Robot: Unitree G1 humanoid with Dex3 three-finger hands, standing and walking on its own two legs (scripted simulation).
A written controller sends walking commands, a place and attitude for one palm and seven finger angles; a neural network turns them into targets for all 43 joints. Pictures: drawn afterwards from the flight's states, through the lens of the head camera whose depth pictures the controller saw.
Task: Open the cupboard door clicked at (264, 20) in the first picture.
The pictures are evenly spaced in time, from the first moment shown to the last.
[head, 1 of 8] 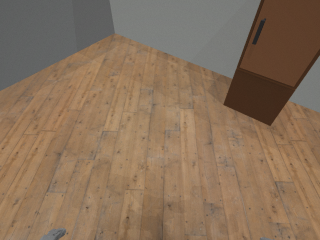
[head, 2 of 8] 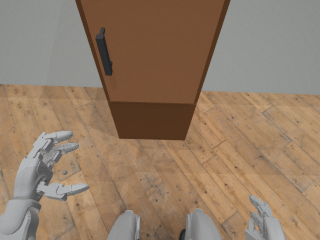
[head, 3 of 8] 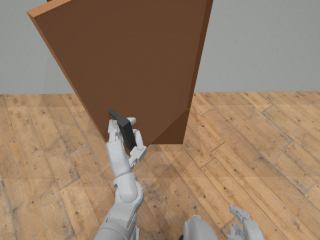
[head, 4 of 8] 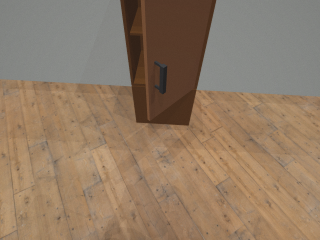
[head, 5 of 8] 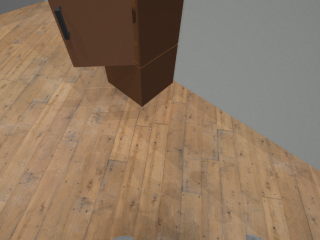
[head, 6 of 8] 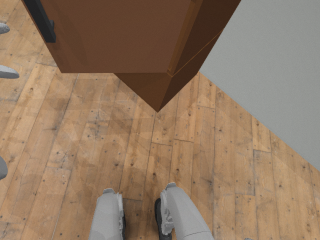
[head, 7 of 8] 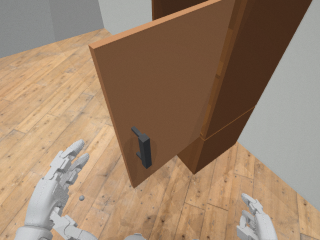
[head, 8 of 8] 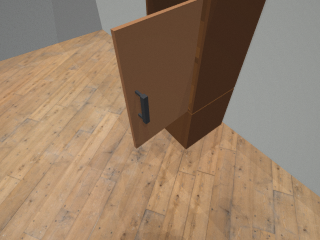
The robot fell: no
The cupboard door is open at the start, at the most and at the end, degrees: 0 96 95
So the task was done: yes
